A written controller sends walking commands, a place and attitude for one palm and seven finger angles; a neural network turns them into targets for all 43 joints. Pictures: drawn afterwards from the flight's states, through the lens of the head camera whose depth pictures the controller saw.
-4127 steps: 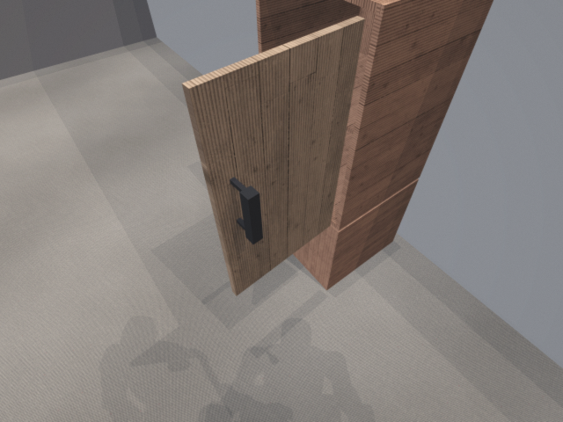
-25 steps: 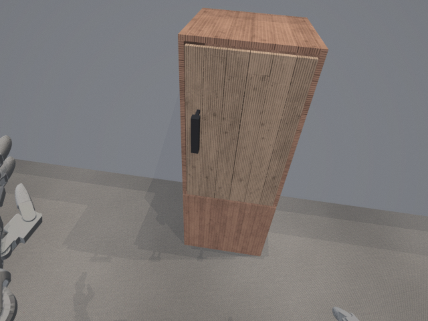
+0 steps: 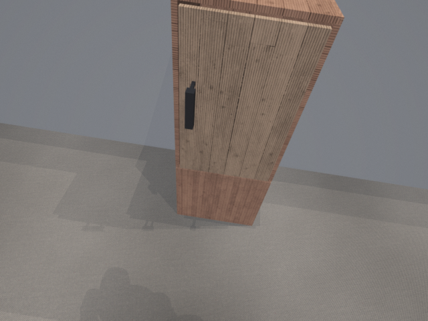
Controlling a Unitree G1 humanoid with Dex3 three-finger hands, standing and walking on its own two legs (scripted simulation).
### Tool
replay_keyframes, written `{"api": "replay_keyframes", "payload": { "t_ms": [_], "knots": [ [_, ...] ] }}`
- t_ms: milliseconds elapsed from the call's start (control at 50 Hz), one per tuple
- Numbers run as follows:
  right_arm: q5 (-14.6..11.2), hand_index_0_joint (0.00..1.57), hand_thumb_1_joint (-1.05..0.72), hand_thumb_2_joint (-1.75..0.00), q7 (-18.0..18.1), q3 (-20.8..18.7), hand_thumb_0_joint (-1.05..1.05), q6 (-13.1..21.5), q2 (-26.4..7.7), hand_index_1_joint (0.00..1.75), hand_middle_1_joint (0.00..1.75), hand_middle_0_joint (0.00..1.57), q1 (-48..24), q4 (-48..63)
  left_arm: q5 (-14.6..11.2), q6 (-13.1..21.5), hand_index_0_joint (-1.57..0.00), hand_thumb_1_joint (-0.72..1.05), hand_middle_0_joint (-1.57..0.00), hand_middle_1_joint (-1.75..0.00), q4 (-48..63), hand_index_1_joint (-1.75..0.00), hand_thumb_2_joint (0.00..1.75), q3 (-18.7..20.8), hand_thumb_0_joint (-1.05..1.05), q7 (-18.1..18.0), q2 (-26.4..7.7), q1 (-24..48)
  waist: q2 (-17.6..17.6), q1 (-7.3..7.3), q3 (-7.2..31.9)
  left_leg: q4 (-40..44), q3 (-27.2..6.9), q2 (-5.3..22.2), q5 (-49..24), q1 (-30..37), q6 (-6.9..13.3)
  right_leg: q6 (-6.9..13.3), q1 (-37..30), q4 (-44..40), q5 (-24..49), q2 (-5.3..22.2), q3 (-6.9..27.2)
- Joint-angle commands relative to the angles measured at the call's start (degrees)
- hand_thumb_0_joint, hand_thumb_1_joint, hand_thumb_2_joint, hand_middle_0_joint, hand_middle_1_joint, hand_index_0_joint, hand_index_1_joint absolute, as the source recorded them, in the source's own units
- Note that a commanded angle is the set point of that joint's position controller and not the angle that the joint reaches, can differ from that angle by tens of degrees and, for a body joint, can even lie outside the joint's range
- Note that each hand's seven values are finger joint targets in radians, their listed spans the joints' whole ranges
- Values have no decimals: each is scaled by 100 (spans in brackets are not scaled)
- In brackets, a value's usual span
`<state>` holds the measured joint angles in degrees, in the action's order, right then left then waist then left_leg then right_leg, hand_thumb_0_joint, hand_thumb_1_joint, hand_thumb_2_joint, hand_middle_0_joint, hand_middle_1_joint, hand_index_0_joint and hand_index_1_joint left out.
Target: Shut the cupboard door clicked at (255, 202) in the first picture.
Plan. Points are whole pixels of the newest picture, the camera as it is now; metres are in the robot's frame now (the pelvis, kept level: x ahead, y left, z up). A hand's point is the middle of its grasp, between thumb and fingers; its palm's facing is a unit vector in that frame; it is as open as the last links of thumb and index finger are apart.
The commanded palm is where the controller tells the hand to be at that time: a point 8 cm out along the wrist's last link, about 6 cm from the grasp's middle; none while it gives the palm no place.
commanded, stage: let the arm hang, fingers relaxed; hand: left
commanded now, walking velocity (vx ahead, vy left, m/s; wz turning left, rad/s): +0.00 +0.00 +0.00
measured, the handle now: (191, 105) +0.68 +0.10 +0.00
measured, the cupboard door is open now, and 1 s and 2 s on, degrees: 0 0 0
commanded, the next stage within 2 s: look to check the result in 0.74 s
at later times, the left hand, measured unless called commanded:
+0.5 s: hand out of the picture -0.04 +0.15 -0.17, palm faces +0.05 -0.99 -0.14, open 7.4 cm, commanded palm none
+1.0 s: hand out of the picture -0.03 +0.15 -0.17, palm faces +0.03 -0.98 -0.17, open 7.4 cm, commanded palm none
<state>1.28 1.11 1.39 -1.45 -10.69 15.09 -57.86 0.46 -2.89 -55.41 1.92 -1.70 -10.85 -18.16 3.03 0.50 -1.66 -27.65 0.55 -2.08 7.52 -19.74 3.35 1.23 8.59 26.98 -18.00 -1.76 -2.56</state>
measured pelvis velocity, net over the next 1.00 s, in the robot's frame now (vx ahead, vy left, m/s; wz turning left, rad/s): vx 0.02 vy -0.01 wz -0.02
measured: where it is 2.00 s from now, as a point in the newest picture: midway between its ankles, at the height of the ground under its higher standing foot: outside the picture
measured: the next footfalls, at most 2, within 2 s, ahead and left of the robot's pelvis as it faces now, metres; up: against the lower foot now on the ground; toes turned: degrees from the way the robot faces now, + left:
none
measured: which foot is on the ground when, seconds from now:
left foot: down 0.00-1.00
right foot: down 0.00-1.00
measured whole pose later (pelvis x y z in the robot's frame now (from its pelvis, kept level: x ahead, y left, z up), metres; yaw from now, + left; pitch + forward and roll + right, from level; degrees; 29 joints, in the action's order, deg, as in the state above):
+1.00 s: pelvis +0.02 -0.01 +0.01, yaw -1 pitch -1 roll +0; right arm 0.5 2.6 0.5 -0.7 -6.8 18.3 -65.3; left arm 0.3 -0.2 -66.1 0.5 -2.8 -6.7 -21.5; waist 0.3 0.5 -1.4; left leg -23.9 1.9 -2.2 7.9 -14.8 3.0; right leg 1.5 4.1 23.1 -17.7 -1.5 -0.9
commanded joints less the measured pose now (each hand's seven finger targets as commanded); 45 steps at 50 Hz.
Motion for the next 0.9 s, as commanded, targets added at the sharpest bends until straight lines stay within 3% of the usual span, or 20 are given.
{"api": "replay_keyframes", "payload": {
  "t_ms": [0,60,140,240,520,880],
  "knots": [
    [-17,20,-90,-90,106,-199,0,118,-610,30,30,20,45,97,33,224,-20,90,-20,-30,-284,-30,90,-10,0,55,-504,-565,-1128,-54,170,1112,-1067,735,1081,531,-23,236,168,-776,66,569,667],
    [-51,20,-90,-90,134,-221,0,108,-589,30,30,20,269,-105,25,254,-20,90,-20,-30,-634,-30,90,-78,0,41,-404,-690,-465,5,60,1032,-1024,773,827,786,-15,223,335,-950,70,608,655],
    [-86,20,-90,-90,152,-213,0,95,-535,30,30,20,414,-311,17,278,-20,90,-20,-30,-927,-30,90,-148,0,6,-308,-920,-260,16,-87,919,-877,763,529,993,-5,211,530,-1071,68,649,689],
    [-79,20,-90,-90,160,-205,0,69,-427,30,30,20,530,-481,24,261,-20,90,-20,-30,-1119,-30,90,-180,0,-38,-179,-1138,-134,7,-393,1022,-882,758,813,826,4,196,679,-1045,-165,619,697],
    [-23,20,-90,-90,158,-205,0,116,-130,30,30,20,707,-580,43,268,-20,90,-20,-30,-1059,-30,90,-97,0,-93,54,-1111,-367,-30,-563,1181,-926,685,1008,510,3,187,652,-831,-114,589,676],
    [-46,20,-90,-90,178,-163,0,147,-93,30,30,20,741,-606,4,309,-20,90,-20,-30,-1020,-30,90,-105,0,-102,42,-922,-278,2,-477,811,-719,682,-44,894,-10,187,461,-985,367,660,718]
  ]
}}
